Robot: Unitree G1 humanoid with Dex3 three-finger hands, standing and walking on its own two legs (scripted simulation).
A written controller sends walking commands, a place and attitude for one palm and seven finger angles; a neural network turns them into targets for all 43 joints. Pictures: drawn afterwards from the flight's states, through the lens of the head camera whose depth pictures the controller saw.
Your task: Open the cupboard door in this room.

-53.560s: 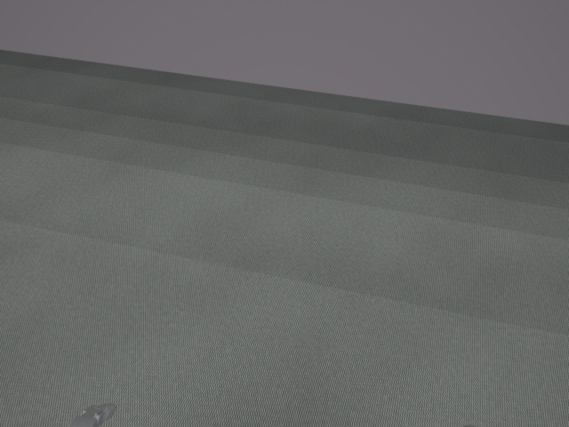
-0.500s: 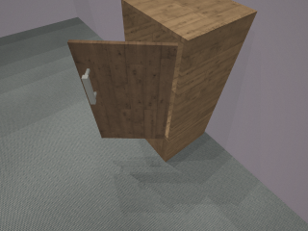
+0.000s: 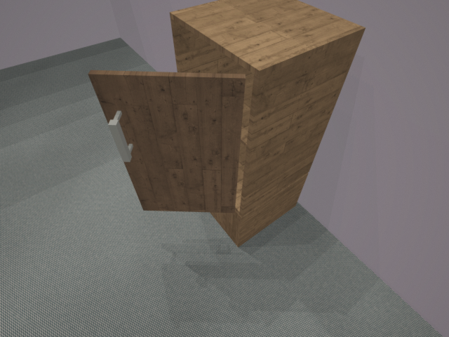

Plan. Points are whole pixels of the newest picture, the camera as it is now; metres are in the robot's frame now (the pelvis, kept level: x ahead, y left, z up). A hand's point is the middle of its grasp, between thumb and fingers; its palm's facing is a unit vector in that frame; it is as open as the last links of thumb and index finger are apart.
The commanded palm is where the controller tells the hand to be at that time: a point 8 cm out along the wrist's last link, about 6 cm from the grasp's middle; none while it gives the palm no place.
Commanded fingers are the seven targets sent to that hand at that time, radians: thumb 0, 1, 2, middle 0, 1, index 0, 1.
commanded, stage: come to a stop and stand still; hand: left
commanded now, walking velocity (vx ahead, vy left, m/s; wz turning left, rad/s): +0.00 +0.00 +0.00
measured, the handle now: (122, 137) +0.59 +0.31 -0.03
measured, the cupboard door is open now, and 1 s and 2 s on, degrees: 52 52 52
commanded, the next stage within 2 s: look again from close up in 0.46 s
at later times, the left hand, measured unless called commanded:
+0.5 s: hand out of the picture +0.01 +0.17 -0.18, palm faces +0.05 -0.98 -0.18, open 7.3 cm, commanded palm none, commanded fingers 0.00 0.90 0.90 -0.20 -0.30 -0.20 -0.30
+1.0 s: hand out of the picture +0.01 +0.24 -0.18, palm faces -0.01 -0.97 -0.25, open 7.3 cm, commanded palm none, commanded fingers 0.00 0.90 0.90 -0.20 -0.30 -0.20 -0.30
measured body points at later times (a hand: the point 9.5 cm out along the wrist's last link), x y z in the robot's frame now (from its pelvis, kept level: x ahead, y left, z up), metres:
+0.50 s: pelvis +0.02 +0.01 +0.00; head +0.03 +0.01 +0.45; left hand +0.01 +0.22 -0.16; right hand +0.03 -0.22 -0.16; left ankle +0.03 +0.16 -0.74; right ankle -0.07 -0.09 -0.74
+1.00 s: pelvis -0.02 +0.05 -0.01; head -0.01 +0.04 +0.44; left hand +0.01 +0.29 -0.16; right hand +0.00 -0.18 -0.16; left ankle +0.03 +0.16 -0.74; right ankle -0.07 -0.09 -0.74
